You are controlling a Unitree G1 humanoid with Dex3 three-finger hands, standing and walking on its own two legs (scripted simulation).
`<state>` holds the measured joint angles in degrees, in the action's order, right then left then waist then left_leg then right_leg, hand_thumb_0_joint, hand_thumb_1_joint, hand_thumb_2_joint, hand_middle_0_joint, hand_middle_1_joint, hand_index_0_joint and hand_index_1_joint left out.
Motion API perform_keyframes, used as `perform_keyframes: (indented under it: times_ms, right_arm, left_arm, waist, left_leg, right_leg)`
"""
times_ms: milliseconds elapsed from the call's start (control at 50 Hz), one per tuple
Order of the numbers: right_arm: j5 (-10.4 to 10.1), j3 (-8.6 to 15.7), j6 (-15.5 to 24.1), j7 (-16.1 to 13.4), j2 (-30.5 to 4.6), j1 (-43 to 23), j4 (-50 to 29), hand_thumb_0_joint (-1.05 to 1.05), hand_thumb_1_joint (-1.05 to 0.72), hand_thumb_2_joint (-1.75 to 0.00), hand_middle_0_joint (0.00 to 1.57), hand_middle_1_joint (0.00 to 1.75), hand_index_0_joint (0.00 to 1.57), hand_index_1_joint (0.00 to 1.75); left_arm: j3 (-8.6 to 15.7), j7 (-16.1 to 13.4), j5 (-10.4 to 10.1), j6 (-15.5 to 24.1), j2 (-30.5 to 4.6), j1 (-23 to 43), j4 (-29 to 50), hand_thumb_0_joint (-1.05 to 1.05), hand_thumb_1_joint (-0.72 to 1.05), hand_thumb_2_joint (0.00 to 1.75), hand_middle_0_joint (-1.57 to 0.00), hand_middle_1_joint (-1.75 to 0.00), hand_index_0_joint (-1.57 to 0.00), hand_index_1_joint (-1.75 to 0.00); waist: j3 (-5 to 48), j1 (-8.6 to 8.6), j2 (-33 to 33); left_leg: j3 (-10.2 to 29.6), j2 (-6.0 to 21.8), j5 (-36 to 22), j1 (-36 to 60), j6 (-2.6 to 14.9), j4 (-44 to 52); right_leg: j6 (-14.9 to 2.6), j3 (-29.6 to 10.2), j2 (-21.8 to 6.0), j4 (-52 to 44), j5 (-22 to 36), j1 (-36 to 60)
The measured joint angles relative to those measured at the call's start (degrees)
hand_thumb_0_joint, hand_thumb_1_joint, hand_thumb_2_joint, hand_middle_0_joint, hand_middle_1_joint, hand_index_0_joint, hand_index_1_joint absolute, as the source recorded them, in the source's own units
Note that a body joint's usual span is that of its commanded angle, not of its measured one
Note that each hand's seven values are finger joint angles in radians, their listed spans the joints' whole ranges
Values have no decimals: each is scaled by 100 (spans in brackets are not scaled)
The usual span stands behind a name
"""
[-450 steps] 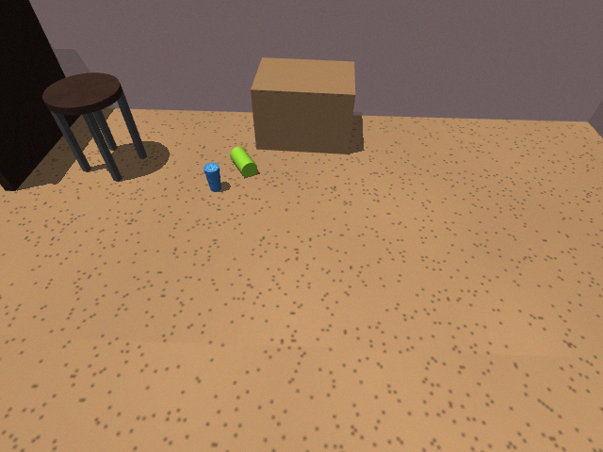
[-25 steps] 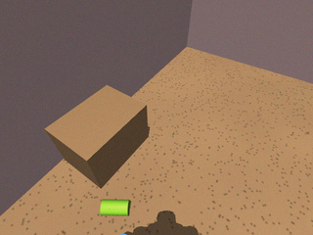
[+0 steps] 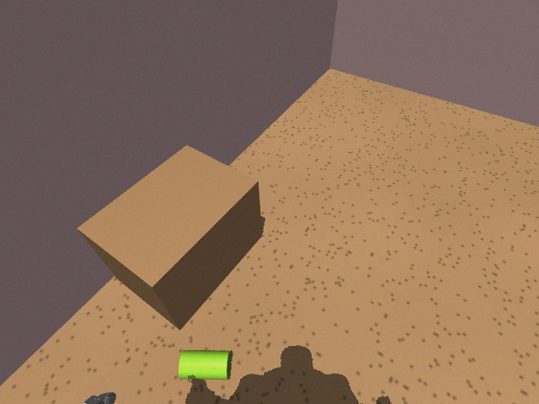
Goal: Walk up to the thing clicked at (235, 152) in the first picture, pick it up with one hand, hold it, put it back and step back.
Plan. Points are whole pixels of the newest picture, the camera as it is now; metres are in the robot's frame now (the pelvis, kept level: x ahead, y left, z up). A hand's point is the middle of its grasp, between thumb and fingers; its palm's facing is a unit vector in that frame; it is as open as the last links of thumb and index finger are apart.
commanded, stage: walk up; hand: left
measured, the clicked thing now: (205, 364) +0.37 +0.25 -0.73
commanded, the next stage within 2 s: stand in 1.22 s
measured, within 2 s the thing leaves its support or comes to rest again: neither
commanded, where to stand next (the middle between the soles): -0.01 +0.01 m, yaw +0 degrees
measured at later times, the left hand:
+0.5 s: hand out of the picture +0.11 +0.27 -0.15, palm faces +0.02 -0.95 -0.32, open 7.4 cm
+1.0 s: hand out of the picture +0.07 +0.26 -0.15, palm faces +0.02 -0.95 -0.31, open 7.4 cm
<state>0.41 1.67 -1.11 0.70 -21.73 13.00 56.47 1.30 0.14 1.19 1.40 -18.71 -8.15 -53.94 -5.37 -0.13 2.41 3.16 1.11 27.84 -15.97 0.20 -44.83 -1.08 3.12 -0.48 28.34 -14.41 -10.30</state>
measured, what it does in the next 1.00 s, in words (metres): steps on the spot: left foot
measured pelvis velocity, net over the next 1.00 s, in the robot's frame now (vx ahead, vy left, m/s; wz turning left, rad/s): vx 0.01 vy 0.01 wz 0.02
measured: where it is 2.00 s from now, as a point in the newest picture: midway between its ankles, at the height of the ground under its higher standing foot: outside the picture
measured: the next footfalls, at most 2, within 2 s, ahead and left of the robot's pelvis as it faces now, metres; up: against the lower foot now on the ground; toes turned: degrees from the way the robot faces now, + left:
left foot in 0.04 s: +0.07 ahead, +0.15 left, +0.00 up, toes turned -1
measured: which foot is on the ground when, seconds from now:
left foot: up 0.00-0.02, down 0.04-1.00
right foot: down 0.00-1.00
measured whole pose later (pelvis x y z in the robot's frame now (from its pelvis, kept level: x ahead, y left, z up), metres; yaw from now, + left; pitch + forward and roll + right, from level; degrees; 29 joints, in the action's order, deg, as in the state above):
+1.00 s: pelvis +0.01 +0.01 +0.01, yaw +1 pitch -2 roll +0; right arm 0.3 0.2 -0.2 0.6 -19.9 6.2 65.2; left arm 1.6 1.0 0.3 -0.7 -19.3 -6.4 -65.5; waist -4.2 0.2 -0.2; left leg 2.4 1.2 8.2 -8.6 -1.4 -19.1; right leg 0.8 1.9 -1.1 18.2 -9.8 -6.1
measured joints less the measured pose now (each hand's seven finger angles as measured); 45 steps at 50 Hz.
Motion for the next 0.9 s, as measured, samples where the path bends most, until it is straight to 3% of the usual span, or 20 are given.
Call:
perform_keyframes:
  times_ms: [40,60,80,100,160,180,260,540,900]
  right_arm:
    - [33,-13,56,6,31,-6,39,0,-91,-90,21,30,21,30]
    - [47,-9,89,2,38,0,65,0,-91,-90,21,30,21,30]
    - [67,3,113,-15,75,-14,113,0,-91,-90,21,30,21,30]
    - [85,2,121,-33,136,-31,162,0,-91,-90,21,30,21,30]
    - [78,-73,141,-30,230,-66,228,0,-91,-90,21,30,21,30]
    - [62,-96,146,-30,247,-104,249,0,-91,-90,21,30,21,30]
    - [-4,-143,166,-59,249,-345,267,0,-91,-90,21,30,21,30]
    - [-70,-205,174,-45,185,-1076,403,0,-91,-90,21,30,21,30]
    - [-17,-163,108,3,190,-812,799,0,-91,-90,21,30,21,30]
  left_arm:
    - [8,10,-26,-42,-47,44,-5,1,90,90,-20,-30,-21,-30]
    - [11,17,-55,-83,-70,73,-23,1,90,90,-20,-30,-21,-30]
    - [21,17,-90,-133,-104,113,-55,1,90,90,-20,-30,-21,-30]
    - [38,13,-132,-190,-142,147,-98,1,90,90,-20,-30,-21,-30]
    - [56,20,-193,-297,-212,188,-216,1,90,90,-20,-30,-20,-30]
    - [54,26,-191,-300,-238,212,-262,1,90,90,-20,-30,-20,-30]
    - [15,35,-200,-250,-261,264,-464,1,90,90,-20,-30,-20,-30]
    - [-91,48,-170,-204,-113,409,-967,1,90,90,-20,-30,-20,-30]
    - [10,83,-97,-196,-70,217,-1147,1,90,90,-20,-30,-20,-30]
  waist:
    - [-20,1,-61]
    - [-28,-12,-90]
    - [-60,-12,-183]
    - [-76,10,-322]
    - [0,7,-467]
    - [-8,8,-491]
    - [-45,38,-491]
    - [124,134,-238]
    - [113,63,-241]
  left_leg:
    - [-52,77,-377,109,-33,724]
    - [-66,83,-837,219,-60,1125]
    - [-95,28,-1349,295,-105,1308]
    - [-162,-52,-1402,353,-116,1365]
    - [-189,-73,-1298,357,-89,1449]
    - [-176,-64,-1292,368,-90,1479]
    - [-178,-24,-1354,443,-101,1661]
    - [-158,-63,-1720,824,-98,2359]
    - [-101,4,-1975,776,-162,2615]
  right_leg:
    - [54,14,-29,132,-102,-35]
    - [90,25,-51,260,-190,-73]
    - [133,-2,-119,405,-286,-101]
    - [157,-66,-206,488,-342,-117]
    - [98,-240,-147,358,-476,-90]
    - [100,-238,-130,208,-282,-31]
    - [229,-237,-96,-139,-84,111]
    - [253,-200,-138,-784,229,482]
    - [194,-145,-68,-1038,472,447]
